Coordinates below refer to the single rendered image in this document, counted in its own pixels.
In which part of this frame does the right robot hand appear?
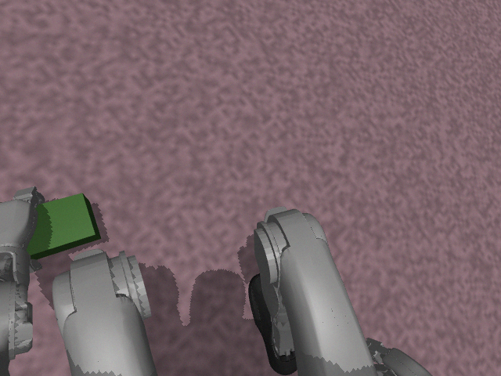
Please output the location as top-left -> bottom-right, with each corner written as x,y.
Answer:
366,338 -> 433,376

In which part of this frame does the left robot hand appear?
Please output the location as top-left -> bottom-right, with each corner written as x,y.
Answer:
0,186 -> 45,273

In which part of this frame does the left robot arm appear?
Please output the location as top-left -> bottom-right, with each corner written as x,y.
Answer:
0,247 -> 33,376

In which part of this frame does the carton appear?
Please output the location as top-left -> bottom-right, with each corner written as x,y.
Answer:
26,193 -> 101,259

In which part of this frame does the right robot foot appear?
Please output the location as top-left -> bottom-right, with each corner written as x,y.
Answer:
248,273 -> 297,375

